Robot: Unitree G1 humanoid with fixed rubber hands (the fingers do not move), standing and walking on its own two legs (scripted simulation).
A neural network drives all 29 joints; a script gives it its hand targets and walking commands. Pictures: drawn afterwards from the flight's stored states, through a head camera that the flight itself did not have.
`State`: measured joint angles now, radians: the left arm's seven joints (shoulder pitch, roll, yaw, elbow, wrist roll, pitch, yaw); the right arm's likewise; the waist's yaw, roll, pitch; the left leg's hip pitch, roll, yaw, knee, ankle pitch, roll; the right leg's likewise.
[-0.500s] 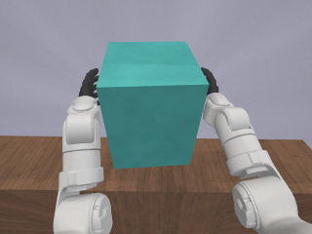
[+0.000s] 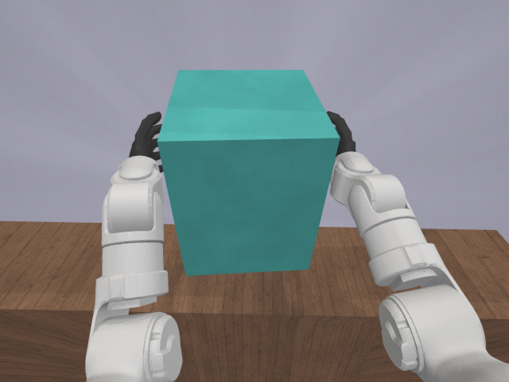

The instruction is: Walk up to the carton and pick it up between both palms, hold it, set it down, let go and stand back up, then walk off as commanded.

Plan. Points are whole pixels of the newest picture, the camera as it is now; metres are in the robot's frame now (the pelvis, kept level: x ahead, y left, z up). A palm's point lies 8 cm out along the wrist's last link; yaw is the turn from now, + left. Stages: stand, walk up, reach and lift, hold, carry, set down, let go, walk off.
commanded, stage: hold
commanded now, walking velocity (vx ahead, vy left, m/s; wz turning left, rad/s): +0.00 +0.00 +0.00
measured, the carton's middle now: (244, 171) +0.40 +0.01 +0.21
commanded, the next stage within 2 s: set down in 0.44 s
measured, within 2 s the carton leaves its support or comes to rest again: neither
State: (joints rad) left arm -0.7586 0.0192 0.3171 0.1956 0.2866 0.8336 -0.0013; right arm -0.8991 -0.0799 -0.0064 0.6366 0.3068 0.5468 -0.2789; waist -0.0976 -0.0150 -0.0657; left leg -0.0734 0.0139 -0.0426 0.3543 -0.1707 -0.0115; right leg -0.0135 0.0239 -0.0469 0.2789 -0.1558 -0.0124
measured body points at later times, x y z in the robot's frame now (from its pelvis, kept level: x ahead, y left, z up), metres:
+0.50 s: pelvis +0.00 +0.00 +0.00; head -0.07 +0.02 +0.44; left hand +0.38 +0.16 +0.25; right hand +0.38 -0.14 +0.25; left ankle +0.02 +0.12 -0.75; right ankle +0.01 -0.11 -0.75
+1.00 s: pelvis +0.01 +0.00 +0.00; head -0.03 +0.02 +0.45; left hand +0.40 +0.16 +0.21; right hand +0.40 -0.13 +0.18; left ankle +0.02 +0.12 -0.75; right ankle +0.01 -0.11 -0.75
